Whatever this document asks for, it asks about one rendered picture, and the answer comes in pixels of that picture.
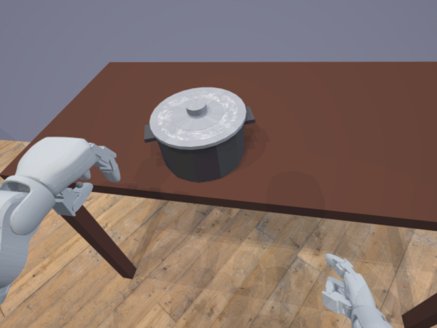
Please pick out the pot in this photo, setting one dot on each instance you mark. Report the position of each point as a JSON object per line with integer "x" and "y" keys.
{"x": 206, "y": 164}

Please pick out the lid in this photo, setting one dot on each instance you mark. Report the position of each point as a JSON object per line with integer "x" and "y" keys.
{"x": 172, "y": 126}

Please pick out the table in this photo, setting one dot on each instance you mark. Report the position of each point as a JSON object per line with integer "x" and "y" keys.
{"x": 349, "y": 140}

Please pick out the left robot forearm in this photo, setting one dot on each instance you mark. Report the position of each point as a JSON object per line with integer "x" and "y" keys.
{"x": 24, "y": 202}

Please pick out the knob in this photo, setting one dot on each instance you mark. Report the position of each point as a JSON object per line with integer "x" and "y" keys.
{"x": 196, "y": 107}

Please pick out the right robot forearm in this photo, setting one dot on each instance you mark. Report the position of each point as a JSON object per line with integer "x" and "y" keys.
{"x": 368, "y": 317}

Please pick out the left robot hand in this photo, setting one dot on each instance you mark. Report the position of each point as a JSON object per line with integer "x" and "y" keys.
{"x": 57, "y": 162}

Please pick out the right robot hand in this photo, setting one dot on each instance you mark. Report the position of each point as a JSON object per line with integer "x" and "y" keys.
{"x": 353, "y": 292}

